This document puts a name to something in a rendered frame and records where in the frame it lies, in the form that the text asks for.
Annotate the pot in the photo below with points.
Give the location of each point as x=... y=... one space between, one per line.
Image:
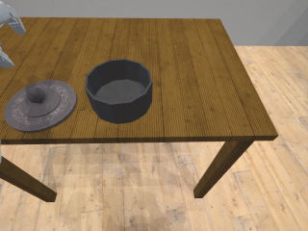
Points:
x=119 y=90

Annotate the table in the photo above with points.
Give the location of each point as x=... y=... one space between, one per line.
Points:
x=201 y=91

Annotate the lid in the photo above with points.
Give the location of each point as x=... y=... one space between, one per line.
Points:
x=29 y=117

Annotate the left robot hand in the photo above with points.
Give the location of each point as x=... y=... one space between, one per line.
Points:
x=9 y=15

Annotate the knob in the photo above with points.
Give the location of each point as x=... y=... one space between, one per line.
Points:
x=35 y=95

